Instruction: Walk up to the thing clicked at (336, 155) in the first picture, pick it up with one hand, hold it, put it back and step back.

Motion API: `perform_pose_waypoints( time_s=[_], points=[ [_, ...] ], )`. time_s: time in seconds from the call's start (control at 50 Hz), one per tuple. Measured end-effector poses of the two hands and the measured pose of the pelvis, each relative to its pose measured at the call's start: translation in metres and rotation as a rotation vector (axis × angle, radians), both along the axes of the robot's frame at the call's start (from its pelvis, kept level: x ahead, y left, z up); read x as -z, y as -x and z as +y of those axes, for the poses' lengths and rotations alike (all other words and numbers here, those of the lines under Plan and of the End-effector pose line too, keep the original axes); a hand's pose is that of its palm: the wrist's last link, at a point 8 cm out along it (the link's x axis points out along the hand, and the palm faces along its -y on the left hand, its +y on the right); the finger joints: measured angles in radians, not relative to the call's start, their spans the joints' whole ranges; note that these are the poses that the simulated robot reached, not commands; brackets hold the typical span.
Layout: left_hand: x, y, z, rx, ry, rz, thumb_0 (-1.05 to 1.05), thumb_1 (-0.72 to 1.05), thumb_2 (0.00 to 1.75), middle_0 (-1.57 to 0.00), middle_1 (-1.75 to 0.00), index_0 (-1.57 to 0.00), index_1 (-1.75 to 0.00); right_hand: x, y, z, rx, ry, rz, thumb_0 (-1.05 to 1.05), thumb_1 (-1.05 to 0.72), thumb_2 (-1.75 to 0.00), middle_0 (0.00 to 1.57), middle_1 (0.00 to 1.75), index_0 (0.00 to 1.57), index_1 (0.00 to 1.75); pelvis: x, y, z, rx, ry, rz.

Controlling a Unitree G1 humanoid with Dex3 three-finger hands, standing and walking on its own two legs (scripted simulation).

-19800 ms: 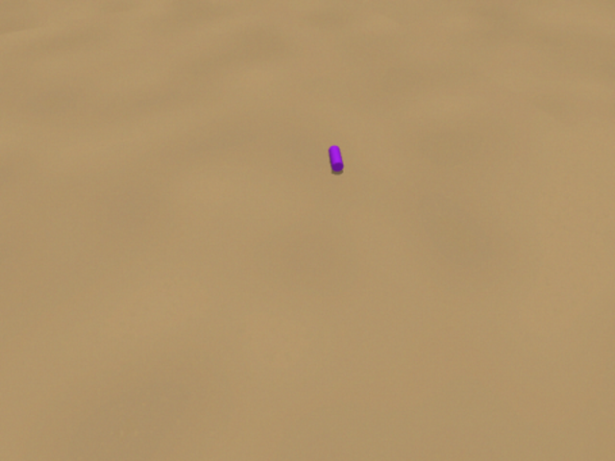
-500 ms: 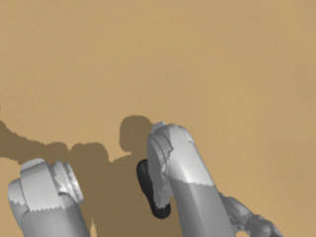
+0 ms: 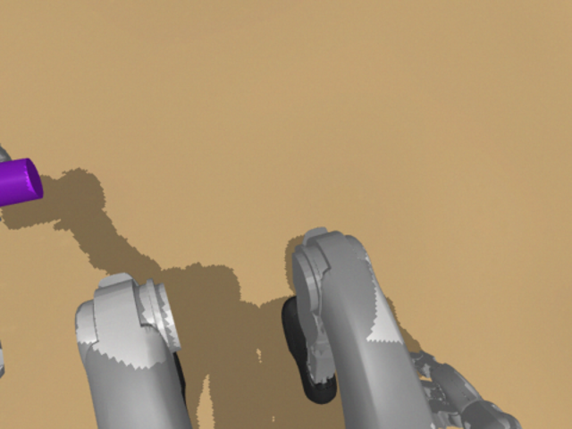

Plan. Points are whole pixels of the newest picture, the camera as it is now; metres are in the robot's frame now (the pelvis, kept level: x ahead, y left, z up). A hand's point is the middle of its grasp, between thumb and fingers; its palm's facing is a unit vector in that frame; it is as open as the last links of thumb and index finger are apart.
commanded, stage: settle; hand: left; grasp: from above
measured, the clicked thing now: out of the picture +0.46 +0.35 -0.18
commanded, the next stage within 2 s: lift in 0.02 s
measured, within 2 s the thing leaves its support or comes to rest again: neither
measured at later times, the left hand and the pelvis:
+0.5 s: hand out of the picture +0.42 +0.35 -0.08, palm faces -0.48 -0.12 -0.87, open 8.4 cm; pelvis -0.01 +0.00 +0.05, yaw +3 degrees
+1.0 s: hand out of the picture +0.35 +0.31 +0.12, palm faces -0.42 -0.15 -0.89, open 8.5 cm; pelvis +0.00 +0.00 +0.20, yaw +7 degrees
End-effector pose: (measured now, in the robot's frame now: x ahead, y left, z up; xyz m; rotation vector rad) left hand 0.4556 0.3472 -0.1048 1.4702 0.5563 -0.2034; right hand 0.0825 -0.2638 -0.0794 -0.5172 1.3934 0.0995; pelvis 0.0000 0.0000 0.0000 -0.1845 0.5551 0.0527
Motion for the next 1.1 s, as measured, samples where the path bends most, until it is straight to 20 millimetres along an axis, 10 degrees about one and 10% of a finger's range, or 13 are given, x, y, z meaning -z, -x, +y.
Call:
perform_pose_waypoints(
  time_s=[0.48, 0.76, 1.1],
  points=[
    [-0.075, 0.029, 0.002, -0.016, -0.002, 0.025, 0.02, 0.22, 0.24, -0.85, -0.37, -0.90, -0.33, -0.028, 0.007, 0.001, 0.129, 0.007, -0.021, 0.00, -0.92, -0.90, 0.20, 0.30, 0.20, 0.30, -0.044, 0.006, 0.001, -0.031, -0.031, 0.042],
    [-0.175, 0.068, -0.002, -0.012, 0.013, -0.027, 0.01, 0.22, 0.27, -0.83, -0.39, -0.87, -0.36, -0.087, -0.045, 0.008, 0.126, -0.024, -0.191, 0.00, -0.91, -0.90, 0.20, 0.30, 0.20, 0.30, -0.109, 0.006, 0.000, -0.052, -0.055, 0.025],
    [-0.331, 0.117, -0.037, -0.010, 0.037, -0.048, 0.01, 0.22, 0.27, -0.83, -0.40, -0.87, -0.37, -0.210, -0.079, 0.021, 0.167, -0.081, -0.345, 0.00, -0.90, -0.90, 0.20, 0.30, 0.20, 0.30, -0.238, -0.003, -0.004, -0.075, -0.115, -0.111]
  ],
)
